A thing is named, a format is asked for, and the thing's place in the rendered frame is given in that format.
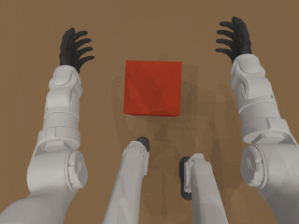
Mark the robot right forearm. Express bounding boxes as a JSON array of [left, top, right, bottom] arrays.
[[229, 53, 299, 148]]

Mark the right robot hand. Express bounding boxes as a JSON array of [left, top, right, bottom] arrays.
[[215, 16, 252, 63]]

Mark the robot left forearm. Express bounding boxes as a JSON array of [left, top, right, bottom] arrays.
[[26, 65, 83, 191]]

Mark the carton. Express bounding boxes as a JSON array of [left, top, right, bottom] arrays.
[[123, 60, 182, 117]]

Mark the robot right upper arm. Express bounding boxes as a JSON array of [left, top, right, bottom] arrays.
[[240, 143, 299, 224]]

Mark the right robot thigh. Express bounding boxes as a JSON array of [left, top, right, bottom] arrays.
[[184, 159, 229, 224]]

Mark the robot left upper arm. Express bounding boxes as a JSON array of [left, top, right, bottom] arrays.
[[0, 148, 88, 224]]

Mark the right robot foot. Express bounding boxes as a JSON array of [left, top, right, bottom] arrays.
[[179, 156, 192, 201]]

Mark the left robot hand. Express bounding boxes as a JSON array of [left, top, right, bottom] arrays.
[[59, 27, 94, 73]]

